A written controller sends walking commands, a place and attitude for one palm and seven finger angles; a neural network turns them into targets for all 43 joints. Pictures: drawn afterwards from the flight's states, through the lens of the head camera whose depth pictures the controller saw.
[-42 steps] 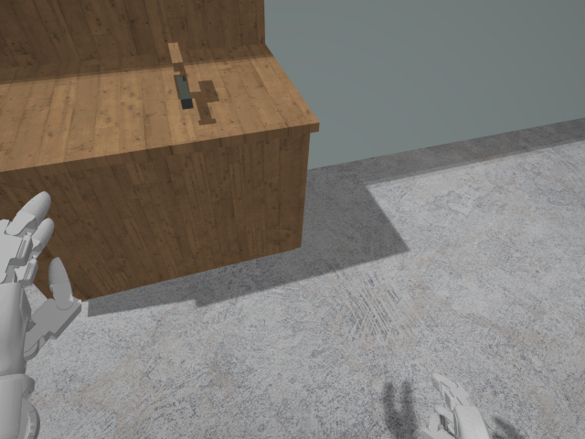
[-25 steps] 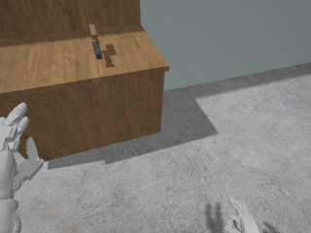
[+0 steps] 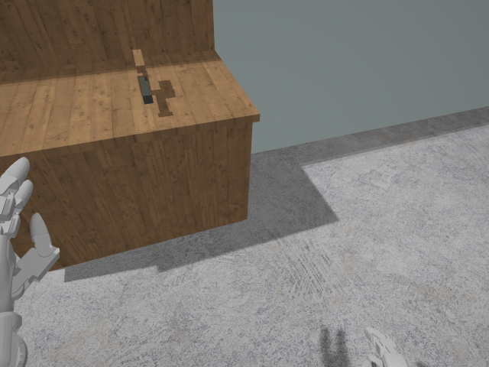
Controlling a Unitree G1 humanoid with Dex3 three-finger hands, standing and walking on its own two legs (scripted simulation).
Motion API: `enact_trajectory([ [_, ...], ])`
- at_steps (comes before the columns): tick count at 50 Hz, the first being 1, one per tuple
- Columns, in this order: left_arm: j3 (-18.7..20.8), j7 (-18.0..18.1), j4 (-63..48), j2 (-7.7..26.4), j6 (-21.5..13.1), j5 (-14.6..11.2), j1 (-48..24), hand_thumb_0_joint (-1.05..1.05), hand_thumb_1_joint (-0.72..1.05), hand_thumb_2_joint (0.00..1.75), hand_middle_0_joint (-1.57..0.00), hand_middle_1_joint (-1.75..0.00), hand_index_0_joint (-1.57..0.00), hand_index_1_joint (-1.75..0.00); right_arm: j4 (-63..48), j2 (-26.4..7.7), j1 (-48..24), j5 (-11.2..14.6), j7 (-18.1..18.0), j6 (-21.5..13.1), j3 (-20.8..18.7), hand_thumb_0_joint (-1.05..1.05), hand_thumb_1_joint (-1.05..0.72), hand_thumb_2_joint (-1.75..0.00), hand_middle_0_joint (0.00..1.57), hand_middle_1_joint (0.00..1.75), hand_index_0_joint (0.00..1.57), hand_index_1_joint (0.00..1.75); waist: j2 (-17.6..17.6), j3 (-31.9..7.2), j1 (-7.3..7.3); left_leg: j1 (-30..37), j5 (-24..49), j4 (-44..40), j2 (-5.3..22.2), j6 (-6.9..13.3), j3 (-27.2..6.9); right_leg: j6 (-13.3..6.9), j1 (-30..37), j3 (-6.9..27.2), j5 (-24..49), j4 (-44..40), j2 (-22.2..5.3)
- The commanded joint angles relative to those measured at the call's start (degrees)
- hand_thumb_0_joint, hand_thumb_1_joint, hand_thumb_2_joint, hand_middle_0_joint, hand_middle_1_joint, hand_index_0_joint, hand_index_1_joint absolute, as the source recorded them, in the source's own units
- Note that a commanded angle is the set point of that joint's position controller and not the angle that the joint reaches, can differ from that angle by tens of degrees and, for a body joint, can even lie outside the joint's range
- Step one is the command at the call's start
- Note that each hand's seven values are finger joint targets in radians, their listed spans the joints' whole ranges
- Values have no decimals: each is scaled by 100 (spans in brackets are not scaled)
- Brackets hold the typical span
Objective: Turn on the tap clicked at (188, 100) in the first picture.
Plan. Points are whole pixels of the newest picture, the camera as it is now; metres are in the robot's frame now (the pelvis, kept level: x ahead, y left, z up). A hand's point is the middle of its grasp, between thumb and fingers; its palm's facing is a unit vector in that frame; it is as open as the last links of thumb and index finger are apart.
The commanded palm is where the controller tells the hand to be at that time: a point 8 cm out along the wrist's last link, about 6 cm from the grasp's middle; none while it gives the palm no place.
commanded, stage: take the last steps up to it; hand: left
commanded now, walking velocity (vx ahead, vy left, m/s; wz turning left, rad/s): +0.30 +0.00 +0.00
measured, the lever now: (147, 97) +0.85 +0.34 +0.01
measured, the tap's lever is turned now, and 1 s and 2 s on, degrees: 0 0 0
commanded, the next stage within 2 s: come to a stop and stand still in 1.64 s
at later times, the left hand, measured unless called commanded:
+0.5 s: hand (110, 164) +0.35 +0.22 +0.19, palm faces +0.36 -0.84 -0.42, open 7.4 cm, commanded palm +0.29 +0.27 +0.19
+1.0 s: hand (156, 116) +0.46 +0.18 +0.20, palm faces +0.45 -0.80 -0.39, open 7.4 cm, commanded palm +0.42 +0.22 +0.19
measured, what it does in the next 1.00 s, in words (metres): walks ahead: right foot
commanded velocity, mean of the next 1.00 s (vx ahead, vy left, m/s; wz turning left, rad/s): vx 0.30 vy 0.02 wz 0.01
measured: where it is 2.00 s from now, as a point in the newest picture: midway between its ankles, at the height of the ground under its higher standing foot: (265, 329)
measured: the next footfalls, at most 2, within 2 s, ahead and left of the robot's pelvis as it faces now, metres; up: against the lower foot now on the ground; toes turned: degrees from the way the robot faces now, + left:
right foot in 0.62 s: +0.31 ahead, -0.14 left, +0.00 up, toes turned -10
left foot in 1.06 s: +0.38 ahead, +0.07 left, +0.00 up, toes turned +10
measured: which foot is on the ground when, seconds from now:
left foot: down 0.00-0.62, up 0.64-1.00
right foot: down 0.00-0.22, up 0.24-0.60, down 0.62-1.00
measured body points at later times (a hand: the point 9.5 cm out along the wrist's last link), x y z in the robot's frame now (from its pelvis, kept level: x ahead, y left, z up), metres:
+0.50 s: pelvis +0.13 -0.01 +0.01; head +0.14 +0.00 +0.46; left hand +0.32 +0.27 +0.21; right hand +0.27 -0.22 -0.08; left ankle +0.05 +0.11 -0.73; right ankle +0.21 -0.14 -0.66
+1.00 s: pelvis +0.27 -0.06 +0.01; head +0.27 -0.06 +0.46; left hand +0.43 +0.22 +0.22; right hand +0.43 -0.31 -0.07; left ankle +0.33 +0.07 -0.71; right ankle +0.28 -0.13 -0.73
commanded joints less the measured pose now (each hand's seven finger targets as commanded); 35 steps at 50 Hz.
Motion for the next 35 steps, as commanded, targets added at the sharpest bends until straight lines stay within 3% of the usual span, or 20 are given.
enact_trajectory([
  [1, 547, 113, -1224, 984, -442, 18, -652, 0, 90, 90, -20, -30, -20, -30, -851, -688, -720, 17, -75, -300, -249, 0, -90, -90, 20, 30, 20, 30, 236, 302, -5, -788, -1233, -852, 574, 409, -761, -360, 84, 749, -968, -678, -507],
  [4, 663, 135, -1340, 1196, -517, 7, -691, 0, 90, 90, -20, -30, -20, -30, -825, -578, -697, 75, 0, -341, -253, 0, -90, -90, 20, 30, 20, 30, -892, -46, 24, -1346, -324, 901, -29, 83, 273, -914, 1127, 2101, 177, -1223, -1518],
  [6, 745, 156, -1363, 1264, -582, 8, -643, 0, 90, 90, -20, -30, -20, -30, -836, -572, -774, 96, 34, -344, -259, 0, -90, -90, 20, 30, 20, 30, -819, -12, 136, -1851, -1015, 1399, 84, -2, 208, -1302, 1711, 2406, 1773, -1187, -1964],
  [8, 815, 155, -1467, 1224, -602, 8, -473, 0, 90, 90, -20, -30, -20, -30, -832, -512, -738, 64, 69, -282, -190, 0, -90, -90, 20, 30, 20, 30, -500, -71, 53, -1172, -812, 454, 236, 46, 224, -1111, 1424, 1636, 2607, -650, -1732],
  [9, 789, 150, -1628, 1171, -609, -17, -492, 0, 90, 90, -20, -30, -20, -30, -845, -466, -678, 42, 70, -239, -163, 0, -90, -90, 20, 30, 20, 30, -345, -234, -57, -202, -72, -412, 111, 50, 443, -835, 937, 1080, 2553, -188, -1378],
  [10, 842, 150, -1759, 1189, -622, -82, -458, 0, 90, 90, -20, -30, -20, -30, -833, -537, -551, 45, 30, -221, -223, 0, -90, -90, 20, 30, 20, 30, 116, -536, -206, 1075, 869, -1094, 116, 188, 292, -424, 237, 382, 2491, 947, -831],
  [11, 818, 148, -2004, 1131, -666, -158, -352, 0, 90, 90, -20, -30, -20, -30, -906, -757, -639, 60, 20, -216, -327, 0, -90, -90, 20, 30, 20, 30, 1597, -810, -165, 2426, 2420, -1266, 1342, 701, -1418, 91, -1276, -319, 580, 2305, -122],
  [12, 737, 142, -2046, 1129, -745, -141, -446, 0, 90, 90, -20, -30, -20, -30, -873, -611, -601, 19, 43, -227, -275, 0, -90, -90, 20, 30, 20, 30, 1990, -689, -200, 2607, 3128, -1613, 2143, 1082, -2847, 94, -2176, -107, -1621, 3290, -13],
  [13, 597, 98, -2010, 1164, -731, -99, -695, 0, 90, 90, -20, -30, -20, -30, -841, -564, -675, -50, 88, -313, -231, 0, -90, -90, 20, 30, 20, 30, 1284, -329, -203, 2445, 2899, -1615, 2391, 1238, -3212, 38, -2647, 223, -1623, 3856, -186],
  [14, 640, 91, -1919, 1158, -718, -84, -690, 0, 90, 90, -20, -30, -20, -30, -748, -623, -633, 13, 106, -347, -297, 0, -90, -90, 20, 30, 20, 30, 688, -139, -195, 2518, 2820, -1551, 2413, 1407, -2835, 62, -3086, 280, -1437, 3996, -365],
  [15, 596, 80, -1815, 1089, -661, -65, -537, 0, 90, 90, -20, -30, -20, -30, -697, -683, -595, 69, 128, -364, -351, 0, -90, -90, 20, 30, 20, 30, 455, -51, -155, 2466, 2752, -1540, 2210, 1325, -2279, 96, -3250, 200, -1175, 3938, -428],
  [18, 638, 44, -1932, 1032, -572, 5, -248, 0, 90, 90, -20, -30, -20, -30, -674, -641, -564, 84, 155, -410, -350, 0, -90, -90, 20, 30, 20, 30, 1065, -21, -29, 1994, 2585, -1660, 1598, 916, -817, 178, -2827, -309, -280, 3140, -529],
  [25, 741, -36, -1536, 1085, -500, 40, -338, 0, 90, 90, -20, -30, -20, -30, -769, -539, -537, 13, 13, -518, -319, 0, -90, -90, 20, 30, 20, 30, 1329, 316, -68, 1092, 2571, -1884, 1453, 688, 128, 209, -1378, -976, 511, 1093, -434],
  [29, 823, -19, -1544, 1206, -493, 22, -562, 0, 90, 90, -20, -30, -20, -30, -745, -549, -662, 55, -7, -523, -311, 0, -90, -90, 20, 30, 20, 30, 1042, -286, 102, 548, 2670, 107, 1128, 537, 536, 88, 972, -1358, 945, -316, 10],
  [30, 923, 3, -1511, 1331, -470, 62, -492, 0, 90, 90, -20, -30, -20, -30, -743, -516, -693, 87, 31, -483, -335, 0, -90, -90, 20, 30, 20, 30, 329, -591, 180, -48, 2039, 1482, 854, 392, 692, -156, 1835, -676, 1088, -494, -475],
  [31, 1090, 31, -1631, 1575, -491, 77, -542, 0, 90, 90, -20, -30, -20, -30, -847, -380, -729, 104, 61, -444, -349, 0, -90, -90, 20, 30, 20, 30, -1173, -1007, 148, -1490, -296, 3427, 39, 157, 768, -865, 2725, 1853, 2270, -777, -1946],
  [32, 1491, 68, -1723, 1876, -569, -12, -493, 0, 90, 90, -20, -30, -20, -30, -944, -449, -898, 23, 56, -474, -340, 0, -90, -90, 20, 30, 20, 30, -1394, -820, 227, -2043, -1414, 4450, -39, 70, 38, -1271, 2170, 3182, 2745, -1395, -2574],
  [33, 1312, -36, -1623, 1607, -631, -77, -602, 0, 90, 90, -20, -30, -20, -30, -765, -511, -761, 14, 138, -440, -399, 0, -90, -90, 20, 30, 20, 30, -1160, -876, 132, -1754, -1180, 4781, 114, 15, -379, -1167, 1571, 3129, 859, -1744, -2522],
  [34, 1394, -62, -1643, 1722, -664, -73, -370, 0, 90, 90, -20, -30, -20, -30, -717, -571, -791, 23, 198, -371, -404, 0, -90, -90, 20, 30, 20, 30, -1039, -726, 100, -1943, -835, 4823, 279, -52, -386, -1147, 1347, 2912, -258, -1842, -2530],
  [35, 1317, -86, -1677, 1584, -688, -74, -300, 0, 90, 90, -20, -30, -20, -30, -690, -550, -909, 54, 225, -278, -376, 0, -90, -90, 20, 30, 20, 30, -677, -545, 85, -1942, -452, 4723, 418, -124, -338, -1047, 1004, 2254, -373, -1832, -2355],
])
